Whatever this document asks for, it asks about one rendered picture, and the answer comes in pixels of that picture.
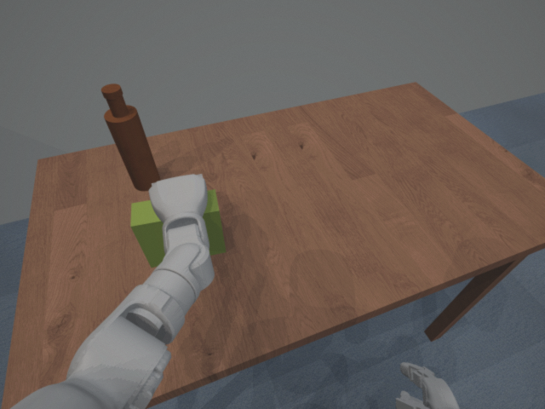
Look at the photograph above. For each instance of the left robot upper arm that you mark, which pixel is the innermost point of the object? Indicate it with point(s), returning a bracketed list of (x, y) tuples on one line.
[(121, 370)]

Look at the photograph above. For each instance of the robot left forearm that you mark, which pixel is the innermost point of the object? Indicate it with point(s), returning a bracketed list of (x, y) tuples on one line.
[(159, 305)]

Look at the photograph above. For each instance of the left robot hand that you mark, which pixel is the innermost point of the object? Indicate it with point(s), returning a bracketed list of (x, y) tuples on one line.
[(177, 195)]

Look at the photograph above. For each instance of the right robot hand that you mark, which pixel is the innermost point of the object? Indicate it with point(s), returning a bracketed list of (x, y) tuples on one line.
[(435, 391)]

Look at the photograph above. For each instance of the table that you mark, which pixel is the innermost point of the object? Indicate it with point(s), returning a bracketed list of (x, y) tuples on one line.
[(332, 213)]

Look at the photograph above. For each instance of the sponge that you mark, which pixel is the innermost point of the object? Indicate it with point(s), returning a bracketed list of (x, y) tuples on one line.
[(147, 228)]

